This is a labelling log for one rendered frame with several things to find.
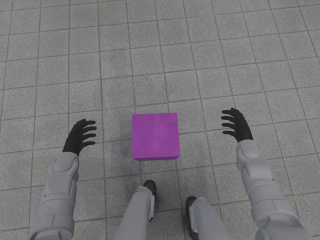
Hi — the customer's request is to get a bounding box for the left robot foot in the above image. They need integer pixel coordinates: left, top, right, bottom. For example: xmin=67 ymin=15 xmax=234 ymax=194
xmin=143 ymin=180 xmax=157 ymax=222

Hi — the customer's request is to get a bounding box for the robot right hand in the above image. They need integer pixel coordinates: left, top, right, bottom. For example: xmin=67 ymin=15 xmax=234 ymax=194
xmin=221 ymin=108 xmax=254 ymax=143

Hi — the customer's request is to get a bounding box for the robot right thigh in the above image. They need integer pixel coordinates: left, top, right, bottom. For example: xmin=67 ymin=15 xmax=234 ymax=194
xmin=189 ymin=202 xmax=233 ymax=240

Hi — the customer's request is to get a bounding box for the carton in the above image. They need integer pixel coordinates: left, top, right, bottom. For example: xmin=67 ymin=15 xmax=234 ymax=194
xmin=132 ymin=112 xmax=181 ymax=161

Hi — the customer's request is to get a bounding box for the right robot forearm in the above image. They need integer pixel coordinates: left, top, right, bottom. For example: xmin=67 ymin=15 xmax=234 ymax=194
xmin=236 ymin=139 xmax=314 ymax=240

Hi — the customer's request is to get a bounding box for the robot left hand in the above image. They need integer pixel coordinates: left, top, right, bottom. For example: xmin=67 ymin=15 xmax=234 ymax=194
xmin=62 ymin=118 xmax=97 ymax=157

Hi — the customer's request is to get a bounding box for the left robot forearm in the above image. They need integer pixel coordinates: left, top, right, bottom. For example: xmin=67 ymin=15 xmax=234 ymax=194
xmin=27 ymin=151 xmax=80 ymax=240

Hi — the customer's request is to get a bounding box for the robot right upper arm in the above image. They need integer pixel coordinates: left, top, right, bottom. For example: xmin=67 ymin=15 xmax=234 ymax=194
xmin=255 ymin=226 xmax=313 ymax=240

